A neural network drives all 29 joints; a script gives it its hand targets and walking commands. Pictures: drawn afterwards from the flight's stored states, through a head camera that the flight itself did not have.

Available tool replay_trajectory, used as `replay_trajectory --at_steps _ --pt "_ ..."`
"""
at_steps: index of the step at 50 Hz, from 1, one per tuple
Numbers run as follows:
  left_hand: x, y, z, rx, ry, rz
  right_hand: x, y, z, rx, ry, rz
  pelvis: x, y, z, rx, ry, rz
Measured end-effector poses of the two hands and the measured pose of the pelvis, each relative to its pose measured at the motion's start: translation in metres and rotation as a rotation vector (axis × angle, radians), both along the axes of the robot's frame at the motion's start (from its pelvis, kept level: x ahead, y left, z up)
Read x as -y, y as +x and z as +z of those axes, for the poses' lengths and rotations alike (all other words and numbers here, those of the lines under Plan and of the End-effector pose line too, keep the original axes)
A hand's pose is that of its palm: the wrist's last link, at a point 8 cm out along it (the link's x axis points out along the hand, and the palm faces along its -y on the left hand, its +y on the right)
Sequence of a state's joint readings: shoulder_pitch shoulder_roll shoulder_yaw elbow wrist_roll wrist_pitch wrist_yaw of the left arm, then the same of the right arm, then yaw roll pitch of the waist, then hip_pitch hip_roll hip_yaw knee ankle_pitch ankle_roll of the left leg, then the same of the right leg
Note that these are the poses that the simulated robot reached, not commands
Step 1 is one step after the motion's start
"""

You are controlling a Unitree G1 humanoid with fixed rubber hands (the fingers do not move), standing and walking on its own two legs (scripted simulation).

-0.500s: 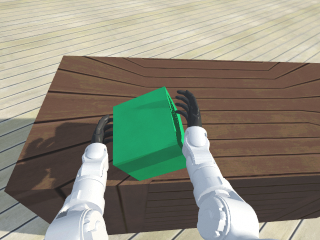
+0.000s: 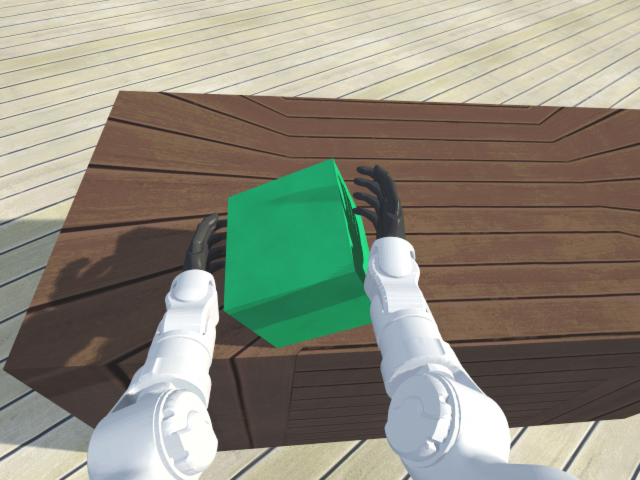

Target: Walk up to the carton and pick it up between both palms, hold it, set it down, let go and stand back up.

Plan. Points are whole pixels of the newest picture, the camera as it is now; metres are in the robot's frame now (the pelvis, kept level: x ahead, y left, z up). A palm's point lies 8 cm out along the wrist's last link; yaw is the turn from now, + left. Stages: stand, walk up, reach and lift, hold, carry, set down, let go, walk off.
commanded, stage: set down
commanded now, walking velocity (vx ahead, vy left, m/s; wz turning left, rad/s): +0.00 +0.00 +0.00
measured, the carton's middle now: (303, 256) +0.44 +0.02 +0.01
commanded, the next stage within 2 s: none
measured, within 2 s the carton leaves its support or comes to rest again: rests again in 1.90 s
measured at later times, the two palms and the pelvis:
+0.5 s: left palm (202, 270) +0.40 +0.16 +0.02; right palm (389, 230) +0.42 -0.08 +0.10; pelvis +0.00 +0.00 +0.00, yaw +0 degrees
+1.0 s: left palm (205, 266) +0.40 +0.16 +0.02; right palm (393, 235) +0.42 -0.09 +0.09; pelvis +0.00 +0.00 +0.00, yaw +0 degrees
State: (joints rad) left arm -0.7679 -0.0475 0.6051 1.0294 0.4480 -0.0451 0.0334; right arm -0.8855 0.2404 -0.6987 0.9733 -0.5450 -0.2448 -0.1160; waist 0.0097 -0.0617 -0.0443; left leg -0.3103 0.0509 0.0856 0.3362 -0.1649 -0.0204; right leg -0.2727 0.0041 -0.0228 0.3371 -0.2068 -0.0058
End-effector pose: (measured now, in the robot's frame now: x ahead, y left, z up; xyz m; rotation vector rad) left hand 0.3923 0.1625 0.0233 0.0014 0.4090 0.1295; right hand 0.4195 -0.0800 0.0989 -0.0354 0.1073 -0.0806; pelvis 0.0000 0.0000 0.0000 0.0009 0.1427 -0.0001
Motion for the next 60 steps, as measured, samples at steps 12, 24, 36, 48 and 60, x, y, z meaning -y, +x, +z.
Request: replay_trajectory --at_steps 12,24,36,48,60 --pt "0.002 0.003 -0.001 0.004 0.002 -0.005 0.002 0.002 -0.002 -0.01 0.001 -0.006 0.0 0.001 -0.001 -0.019 0.0 -0.001" --pt "0.002 0.003 -0.003 0.024 -0.007 -0.009 0.003 0.002 -0.003 -0.008 -0.012 -0.004 0.001 -0.001 -0.001 -0.017 0.001 0.002" --pt "0.002 0.004 -0.005 0.039 -0.018 -0.011 0.004 0.002 -0.003 -0.01 -0.029 -0.005 0.001 -0.002 0.0 -0.02 0.001 0.005" --pt "0.004 0.007 -0.004 0.049 -0.017 -0.026 0.008 0.0 -0.007 -0.019 -0.035 -0.022 -0.001 -0.002 0.0 -0.018 0.0 0.003" --pt "0.015 0.017 0.0 0.079 -0.015 -0.068 0.029 -0.01 -0.028 -0.066 -0.048 -0.088 -0.004 -0.004 0.0 -0.031 -0.001 -0.01"
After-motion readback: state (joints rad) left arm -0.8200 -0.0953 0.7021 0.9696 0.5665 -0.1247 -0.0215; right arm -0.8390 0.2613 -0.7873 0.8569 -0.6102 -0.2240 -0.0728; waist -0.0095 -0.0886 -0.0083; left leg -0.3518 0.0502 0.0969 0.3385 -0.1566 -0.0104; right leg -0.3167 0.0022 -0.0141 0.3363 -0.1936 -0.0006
